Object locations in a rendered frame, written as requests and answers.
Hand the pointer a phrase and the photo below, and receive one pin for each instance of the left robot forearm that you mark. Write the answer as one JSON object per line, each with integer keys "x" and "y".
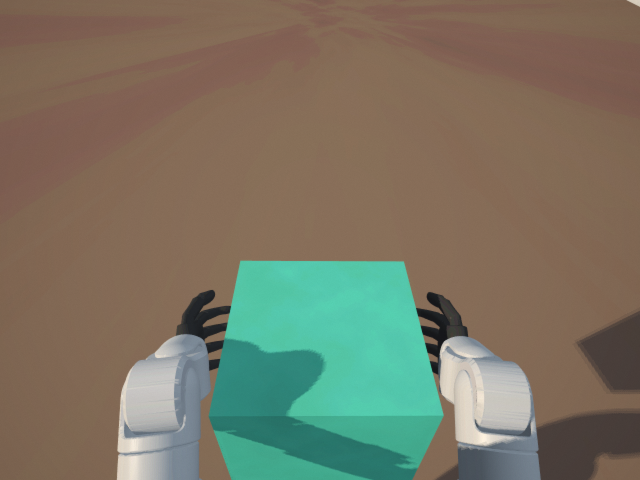
{"x": 160, "y": 412}

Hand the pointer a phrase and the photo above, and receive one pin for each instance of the robot left hand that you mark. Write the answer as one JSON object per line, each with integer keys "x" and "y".
{"x": 193, "y": 320}

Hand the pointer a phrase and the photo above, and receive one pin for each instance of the robot right hand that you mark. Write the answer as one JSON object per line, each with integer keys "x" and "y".
{"x": 450, "y": 325}

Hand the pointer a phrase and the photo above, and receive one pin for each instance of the right robot forearm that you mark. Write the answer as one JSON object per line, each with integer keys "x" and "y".
{"x": 494, "y": 412}

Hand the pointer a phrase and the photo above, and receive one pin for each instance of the carton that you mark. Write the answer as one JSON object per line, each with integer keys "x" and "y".
{"x": 324, "y": 374}

